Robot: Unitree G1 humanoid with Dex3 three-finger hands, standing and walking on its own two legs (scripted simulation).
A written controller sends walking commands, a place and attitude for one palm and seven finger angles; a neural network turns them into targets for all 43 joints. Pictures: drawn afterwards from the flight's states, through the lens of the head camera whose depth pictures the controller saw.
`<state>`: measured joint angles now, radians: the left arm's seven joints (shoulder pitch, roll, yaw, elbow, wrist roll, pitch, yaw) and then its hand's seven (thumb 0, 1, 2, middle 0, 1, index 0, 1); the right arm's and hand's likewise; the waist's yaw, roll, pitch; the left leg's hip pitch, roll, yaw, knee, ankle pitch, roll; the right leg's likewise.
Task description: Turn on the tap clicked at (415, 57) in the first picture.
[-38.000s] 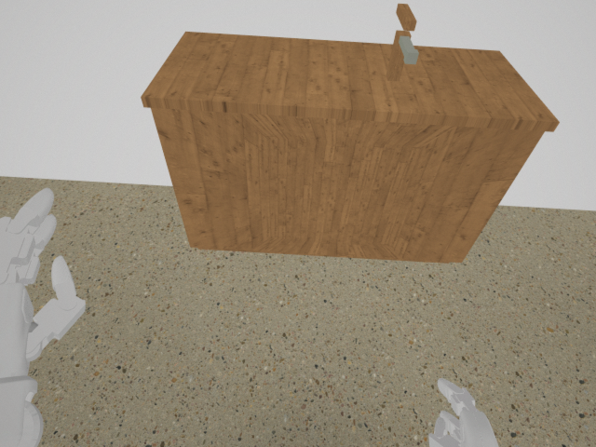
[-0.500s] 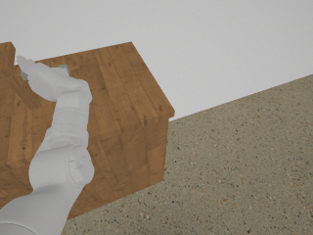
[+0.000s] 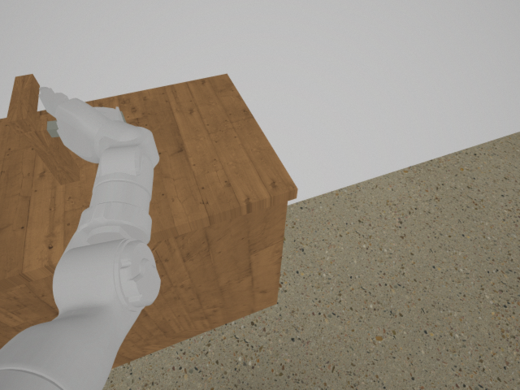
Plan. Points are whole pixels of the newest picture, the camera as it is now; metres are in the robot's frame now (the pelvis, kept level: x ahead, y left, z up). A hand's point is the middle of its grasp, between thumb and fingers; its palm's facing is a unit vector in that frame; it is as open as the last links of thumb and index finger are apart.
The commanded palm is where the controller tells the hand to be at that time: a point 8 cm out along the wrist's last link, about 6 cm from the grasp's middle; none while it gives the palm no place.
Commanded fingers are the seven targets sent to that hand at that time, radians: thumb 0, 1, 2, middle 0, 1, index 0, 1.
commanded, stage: lift the hand up off the lever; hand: left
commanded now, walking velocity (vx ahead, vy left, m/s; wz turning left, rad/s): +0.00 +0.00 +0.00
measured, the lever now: (116, 122) +0.55 +0.24 +0.12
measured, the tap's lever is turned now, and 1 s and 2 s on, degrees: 78 78 78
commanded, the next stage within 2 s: draw the hand back beside the body in 0.74 s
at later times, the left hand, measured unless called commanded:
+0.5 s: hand (107, 109) +0.48 +0.21 +0.20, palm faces +0.81 -0.57 -0.11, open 7.8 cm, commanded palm +0.43 +0.22 +0.20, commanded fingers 0.00 0.90 0.90 -0.15 -0.15 -0.15 -0.15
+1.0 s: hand (125, 115) +0.45 +0.17 +0.21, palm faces +0.53 -0.84 -0.09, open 7.8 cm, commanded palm +0.38 +0.22 +0.20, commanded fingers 0.00 0.90 0.90 -0.16 -0.18 -0.16 -0.18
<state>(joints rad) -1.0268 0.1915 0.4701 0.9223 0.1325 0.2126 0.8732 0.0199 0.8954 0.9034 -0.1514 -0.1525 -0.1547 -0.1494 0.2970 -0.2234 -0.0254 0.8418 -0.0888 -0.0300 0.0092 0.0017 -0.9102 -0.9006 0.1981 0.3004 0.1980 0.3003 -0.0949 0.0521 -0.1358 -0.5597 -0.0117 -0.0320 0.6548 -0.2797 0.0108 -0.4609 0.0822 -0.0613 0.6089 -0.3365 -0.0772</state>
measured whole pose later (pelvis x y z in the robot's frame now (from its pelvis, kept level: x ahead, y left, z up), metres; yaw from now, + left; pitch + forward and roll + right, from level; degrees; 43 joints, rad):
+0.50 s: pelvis +0.01 +0.00 +0.01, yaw +0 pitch +8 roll +0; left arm -0.97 0.16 0.44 0.78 0.11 0.31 0.85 0.02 0.90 0.90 -0.15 -0.15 -0.15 -0.15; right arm 0.27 -0.23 -0.03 0.84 -0.07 -0.04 -0.01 0.00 -0.91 -0.90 0.20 0.30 0.20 0.30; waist -0.06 0.05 -0.12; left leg -0.47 -0.01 -0.03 0.60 -0.27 0.01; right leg -0.38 0.08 -0.06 0.56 -0.33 -0.08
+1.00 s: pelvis +0.00 -0.01 +0.01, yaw -1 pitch +4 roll +0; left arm -0.78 0.19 0.28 0.59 0.02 0.29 0.46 0.02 0.90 0.90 -0.15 -0.16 -0.15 -0.15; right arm 0.25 -0.23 -0.01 0.79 -0.01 0.00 -0.08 0.00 -0.91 -0.90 0.20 0.30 0.20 0.30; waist -0.03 0.04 -0.09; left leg -0.35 -0.01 -0.01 0.52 -0.23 0.01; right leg -0.27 0.08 -0.04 0.50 -0.29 -0.08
